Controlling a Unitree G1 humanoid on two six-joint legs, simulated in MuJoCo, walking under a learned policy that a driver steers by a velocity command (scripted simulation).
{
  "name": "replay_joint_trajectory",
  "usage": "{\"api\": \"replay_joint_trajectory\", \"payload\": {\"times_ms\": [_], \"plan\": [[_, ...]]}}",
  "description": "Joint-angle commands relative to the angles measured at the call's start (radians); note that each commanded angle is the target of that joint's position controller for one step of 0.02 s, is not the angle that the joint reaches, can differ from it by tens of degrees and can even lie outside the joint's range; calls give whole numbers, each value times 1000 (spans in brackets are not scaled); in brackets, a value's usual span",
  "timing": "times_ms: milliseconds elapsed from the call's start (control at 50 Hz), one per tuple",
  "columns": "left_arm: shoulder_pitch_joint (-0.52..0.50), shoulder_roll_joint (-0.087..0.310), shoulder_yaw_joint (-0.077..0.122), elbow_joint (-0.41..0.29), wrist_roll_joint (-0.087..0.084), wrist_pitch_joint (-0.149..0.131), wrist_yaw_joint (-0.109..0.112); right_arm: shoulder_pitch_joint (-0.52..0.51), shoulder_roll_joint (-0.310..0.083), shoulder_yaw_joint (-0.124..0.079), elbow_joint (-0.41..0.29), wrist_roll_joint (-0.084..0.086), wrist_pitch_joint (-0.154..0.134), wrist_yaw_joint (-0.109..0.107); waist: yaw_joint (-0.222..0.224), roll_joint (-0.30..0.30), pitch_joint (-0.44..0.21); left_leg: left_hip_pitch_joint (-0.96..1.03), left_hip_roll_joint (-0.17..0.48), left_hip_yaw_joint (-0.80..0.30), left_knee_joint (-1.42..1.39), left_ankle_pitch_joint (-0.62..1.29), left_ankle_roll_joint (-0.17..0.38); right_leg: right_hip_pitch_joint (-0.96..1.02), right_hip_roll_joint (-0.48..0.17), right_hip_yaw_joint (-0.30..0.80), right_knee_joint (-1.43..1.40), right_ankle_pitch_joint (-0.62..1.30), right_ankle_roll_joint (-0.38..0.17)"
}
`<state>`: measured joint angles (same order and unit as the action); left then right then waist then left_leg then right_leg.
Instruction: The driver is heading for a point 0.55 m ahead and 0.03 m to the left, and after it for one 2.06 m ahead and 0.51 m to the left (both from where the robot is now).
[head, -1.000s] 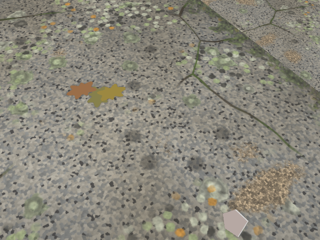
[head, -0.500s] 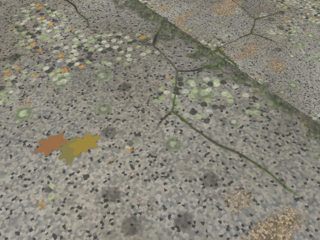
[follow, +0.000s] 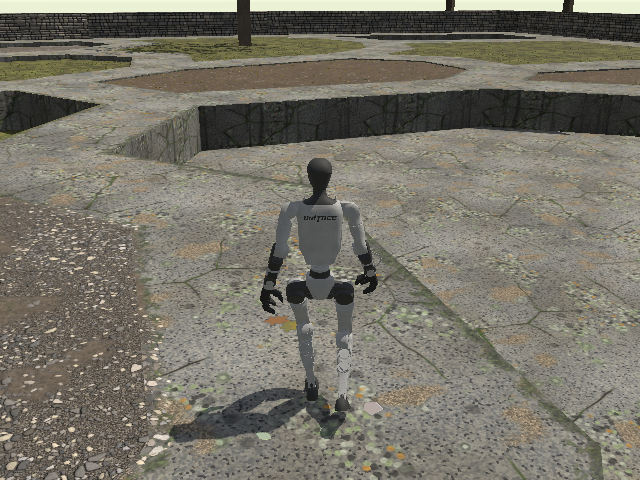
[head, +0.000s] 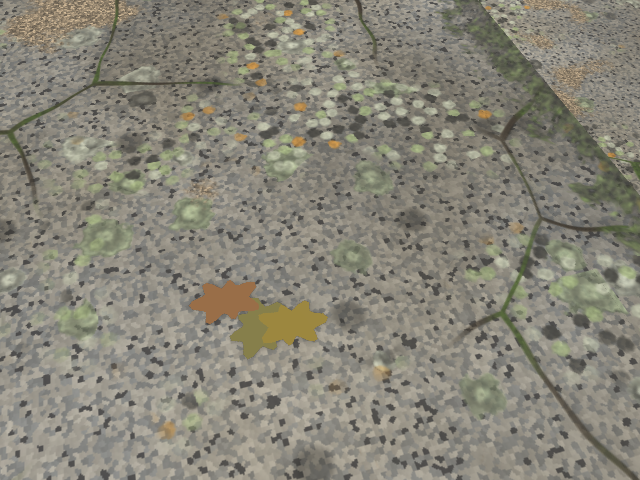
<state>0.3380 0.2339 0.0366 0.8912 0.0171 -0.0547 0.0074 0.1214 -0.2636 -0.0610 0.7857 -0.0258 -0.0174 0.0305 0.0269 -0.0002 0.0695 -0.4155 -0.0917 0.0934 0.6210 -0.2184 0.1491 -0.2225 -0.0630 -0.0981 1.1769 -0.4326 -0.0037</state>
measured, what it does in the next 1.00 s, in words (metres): walks ahead, turning left: right foot, then left foot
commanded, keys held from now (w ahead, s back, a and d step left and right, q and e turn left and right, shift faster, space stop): w+q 0.38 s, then w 0.18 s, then no key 0.44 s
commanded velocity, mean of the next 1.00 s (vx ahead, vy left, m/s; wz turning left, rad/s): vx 0.38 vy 0.00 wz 0.35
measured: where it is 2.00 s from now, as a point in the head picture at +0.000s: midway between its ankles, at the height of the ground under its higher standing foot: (333, 459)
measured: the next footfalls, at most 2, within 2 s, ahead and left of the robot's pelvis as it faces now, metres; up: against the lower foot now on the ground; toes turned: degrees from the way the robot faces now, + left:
right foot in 0.44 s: +0.44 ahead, -0.09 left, +0.00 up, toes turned +17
left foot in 0.90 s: +0.52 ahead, +0.14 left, +0.00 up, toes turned +19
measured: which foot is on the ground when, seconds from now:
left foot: down 0.00-0.46, up 0.48-0.88, down 0.90-1.00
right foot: up 0.00-0.42, down 0.44-0.92, up 0.94-1.00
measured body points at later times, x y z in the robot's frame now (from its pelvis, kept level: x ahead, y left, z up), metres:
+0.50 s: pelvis +0.28 -0.03 +0.00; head +0.31 -0.03 +0.45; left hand +0.42 +0.26 -0.08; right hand +0.35 -0.31 -0.13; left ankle +0.09 +0.04 -0.68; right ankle +0.40 -0.10 -0.72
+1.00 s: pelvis +0.45 +0.03 +0.02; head +0.46 +0.05 +0.47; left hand +0.38 +0.27 -0.14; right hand +0.65 -0.14 -0.10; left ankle +0.49 +0.13 -0.72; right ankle +0.41 -0.10 -0.69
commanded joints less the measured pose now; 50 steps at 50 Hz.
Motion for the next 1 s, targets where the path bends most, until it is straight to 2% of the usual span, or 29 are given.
{"api": "replay_joint_trajectory", "payload": {"times_ms": [20, 40, 80, 120, 180, 280, 340, 380, 400, 420, 440, 460, 480, 500, 520, 540, 580, 620, 640, 680, 740, 820, 880, 900, 920, 940, 960, 980, 1000], "plan": [[-71, 125, 23, -131, 0, -42, -6, 179, -162, -52, 13, 19, 1, -26, -51, -32, -66, 403, 326, -498, -361, 223, 174, -459, -44, 127, 92, 106, -4], [-51, 123, 22, -127, 19, -25, -6, 145, -135, -43, 9, 25, -6, -29, -15, -25, -51, 324, 276, -428, -372, 305, 151, -395, -55, 130, 40, 112, 9], [-24, 109, 21, -124, 35, 10, -13, 143, -123, -36, 5, 29, -27, -25, 8, -2, -81, 269, 232, -370, -382, 402, 145, -329, -56, 121, -15, 117, 33], [-57, 94, 18, -141, 33, 26, -19, 173, -150, -42, 12, 28, -38, -22, 7, 9, -78, 241, 204, -345, -398, 392, 139, -345, -53, 105, -84, 163, 51], [-192, 97, 17, -188, 30, 31, -22, 239, -158, -44, 20, 25, -38, -23, -40, 41, -37, 258, 189, -366, -422, 320, 116, -431, -52, 99, -220, 274, 68], [-358, 96, 7, -244, 21, 20, -30, 329, -165, -47, 29, 20, -34, -28, -108, 64, -30, 371, 191, -407, -380, 340, 93, -472, -9, 109, -434, 392, 64], [-417, 106, 2, -275, 13, 7, -33, 351, -176, -49, 26, 11, -33, -36, -123, 74, -28, 414, 210, -442, -325, 423, 83, -433, 25, 112, -529, 382, 46], [-372, 128, 6, -274, 9, -1, -30, 315, -192, -53, 11, 8, -34, -43, -87, 86, -32, 394, 222, -471, -286, 449, 50, -316, 41, 128, -603, 344, 24], [-303, 141, 11, -254, 8, -6, -26, 281, -200, -54, 3, 7, -36, -44, -52, 93, -47, 363, 221, -465, -255, 498, 29, -207, 57, 118, -634, 312, 6], [-202, 161, 22, -221, 9, -12, -17, 265, -203, -53, 1, 7, -41, -41, -9, 81, -89, 341, 201, -451, -163, 593, 9, -66, 85, 98, -659, 286, -14], [-74, 185, 34, -185, 17, -25, -6, 266, -185, -47, 8, 14, -48, -33, 56, 25, -159, 300, 138, -393, 24, 593, -15, 112, 61, 109, -719, 302, -43], [84, 250, 47, -178, 39, -32, 11, 287, -110, -23, -15, 20, -56, -27, 106, -81, -306, 188, 79, -319, 306, 334, -38, 324, -160, 344, -753, 86, -94], [71, 342, 68, -169, 48, -21, 9, 420, -50, -13, -34, 42, -54, -25, 15, -332, -354, -102, -84, -226, 536, -312, -69, 471, -365, 838, -900, 23, -210], [11, 252, 57, -171, 22, -10, -1, 414, -118, -17, 8, 6, -42, -35, -8, -175, -250, -186, 0, -252, 626, -272, -59, 368, -349, 883, -920, -90, -222], [-58, 169, 39, -183, 12, -10, -7, 339, -125, -19, 8, 1, -39, -27, -15, -62, -133, -181, 35, -245, 615, -176, -63, 243, -301, 716, -929, -64, -207], [-88, 129, 29, -175, 15, -13, -12, 278, -113, -14, -2, -1, -39, -20, -16, -21, -79, -165, 61, -235, 570, -126, -69, 164, -246, 576, -942, 66, -187], [-82, 113, 20, -146, 11, -27, -9, 250, -98, -9, -8, -12, -25, -8, -35, -92, -49, -120, 84, -217, 505, -108, -88, 95, -174, 400, -956, 368, -160], [-35, 119, 18, -112, -1, -51, -17, 263, -83, -6, 1, -13, -12, -10, -48, -93, -76, -87, 60, -203, 489, -122, -108, 99, -172, 304, -917, 813, -180], [-26, 124, 18, -99, -5, -59, -20, 257, -76, -5, 1, -12, -10, -11, -55, -90, -86, -94, 52, -197, 470, -110, -117, 111, -169, 260, -906, 951, -187], [-27, 130, 17, -84, -7, -58, -20, 215, -61, 3, -7, -10, -7, -11, -59, -102, -95, -109, 55, -171, 388, -64, -132, 120, -153, 191, -906, 1048, -185], [-35, 122, 9, -64, -8, -38, -16, 117, -26, 28, -23, -5, -6, -4, -42, -129, -96, -31, 77, -94, 176, 44, -145, 81, -100, 98, -907, 1056, -160], [28, 133, 11, -18, -10, -19, -13, 55, -29, 40, -16, 0, -9, -17, -7, -130, -106, 60, 73, -62, 14, 104, -129, 117, -117, 116, -849, 1004, -149], [12, 132, 10, -2, -19, -7, -4, 114, -37, 39, 23, -9, -27, -32, -47, -78, -97, 204, 74, -76, -195, 202, -89, 103, -110, 143, -738, 838, -112], [41, 118, 5, 1, -15, -9, -1, 154, -76, 31, 39, -18, -39, -39, -53, -9, -130, 320, 150, -153, -234, 414, -74, 62, -74, 132, -662, 693, -78], [115, 75, -7, -10, -9, -9, 3, 204, -139, 21, 44, -23, -46, -45, -24, 124, -211, 478, 347, -316, -155, 859, -20, -29, -19, 88, -548, 288, -51], [200, 28, -20, 32, -33, 19, 9, 205, -113, 24, 53, 9, -30, -49, -28, 220, -302, 489, 462, -438, -171, 910, 135, -50, 63, 74, -433, -127, -41], [127, 89, -6, 32, -22, 42, 16, 198, -76, 34, 51, 23, -24, -47, -56, 159, -247, 432, 447, -473, -232, 738, 163, -100, 74, 107, -361, -224, -36], [55, 93, 0, 17, -10, 53, 15, 156, -65, 40, 55, 21, -20, -51, -48, 137, -171, 369, 412, -447, -282, 599, 146, -135, 75, 120, -333, -216, -30], [27, 81, -1, 20, -4, 63, 14, 117, -50, 48, 58, 12, -15, -57, -29, 106, -136, 311, 379, -410, -319, 504, 116, -123, 60, 131, -342, -171, -20]]}}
